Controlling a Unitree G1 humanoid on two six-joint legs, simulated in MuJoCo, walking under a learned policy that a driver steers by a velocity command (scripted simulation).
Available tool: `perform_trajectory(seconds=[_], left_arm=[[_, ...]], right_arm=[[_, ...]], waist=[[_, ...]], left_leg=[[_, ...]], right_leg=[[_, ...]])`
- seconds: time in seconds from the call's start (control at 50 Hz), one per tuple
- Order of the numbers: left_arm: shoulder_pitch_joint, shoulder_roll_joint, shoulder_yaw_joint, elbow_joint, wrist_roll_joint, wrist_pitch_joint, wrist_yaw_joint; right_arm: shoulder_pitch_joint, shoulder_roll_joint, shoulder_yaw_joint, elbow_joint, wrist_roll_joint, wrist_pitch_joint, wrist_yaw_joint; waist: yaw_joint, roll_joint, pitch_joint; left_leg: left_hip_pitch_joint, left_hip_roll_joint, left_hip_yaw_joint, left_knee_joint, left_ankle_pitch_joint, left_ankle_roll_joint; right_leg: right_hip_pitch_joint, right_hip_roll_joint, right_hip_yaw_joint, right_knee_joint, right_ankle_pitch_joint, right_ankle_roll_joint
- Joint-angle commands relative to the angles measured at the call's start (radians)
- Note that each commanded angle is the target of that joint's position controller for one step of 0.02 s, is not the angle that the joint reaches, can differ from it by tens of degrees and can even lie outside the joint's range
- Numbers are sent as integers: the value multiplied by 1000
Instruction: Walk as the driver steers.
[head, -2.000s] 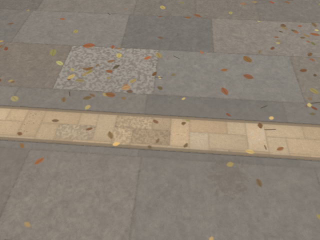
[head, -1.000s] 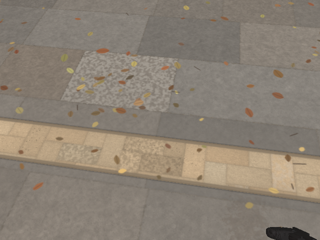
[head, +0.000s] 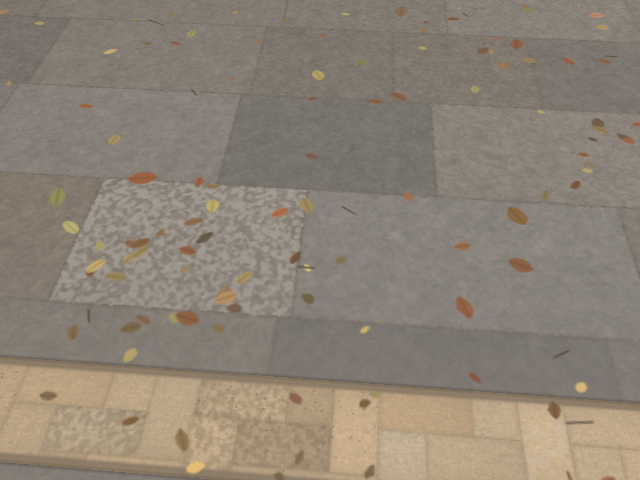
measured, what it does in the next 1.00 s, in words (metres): stands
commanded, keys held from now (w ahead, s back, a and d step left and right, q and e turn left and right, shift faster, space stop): no key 1.00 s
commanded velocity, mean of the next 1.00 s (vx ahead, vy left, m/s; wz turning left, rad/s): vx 0.00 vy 0.00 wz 0.00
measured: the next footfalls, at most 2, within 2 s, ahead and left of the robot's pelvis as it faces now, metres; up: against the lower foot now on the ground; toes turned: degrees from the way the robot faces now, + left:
right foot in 1.36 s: +0.12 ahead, -0.15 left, +0.00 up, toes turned -4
left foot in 1.86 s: +0.50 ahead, +0.07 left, +0.00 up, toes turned +3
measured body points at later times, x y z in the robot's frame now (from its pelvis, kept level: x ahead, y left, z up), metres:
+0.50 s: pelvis -0.01 +0.01 +0.00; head +0.00 +0.01 +0.45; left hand +0.02 +0.25 -0.15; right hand +0.00 -0.24 -0.15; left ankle -0.03 +0.11 -0.74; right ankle +0.00 -0.12 -0.74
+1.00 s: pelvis -0.01 +0.01 +0.00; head +0.00 +0.01 +0.45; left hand +0.00 +0.25 -0.16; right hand -0.01 -0.23 -0.15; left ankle -0.03 +0.11 -0.74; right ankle +0.00 -0.12 -0.74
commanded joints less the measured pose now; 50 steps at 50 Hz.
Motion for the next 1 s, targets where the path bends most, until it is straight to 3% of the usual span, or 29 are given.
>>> perform_trajectory(seconds=[0.02, 0.46, 1.0], left_arm=[[25, 104, 17, -20, 1, -2, 4], [66, 87, 1, 25, 2, 3, 10], [134, 72, -12, 38, -1, 0, 14]], right_arm=[[40, -97, -15, -15, -1, -6, -4], [94, -66, -5, 12, -3, -12, -6], [161, -48, 2, 1, -1, -14, -4]], waist=[[2, 2, -37], [5, 8, 8], [5, 5, 11]], left_leg=[[-17, 43, -39, -73, 252, 23], [-52, 43, -50, -131, 105, 27], [-52, 40, -52, -134, 142, 35]], right_leg=[[45, -35, 27, -55, 290, -37], [16, -26, 19, -94, 151, -20], [6, -28, 19, -95, 164, -16]])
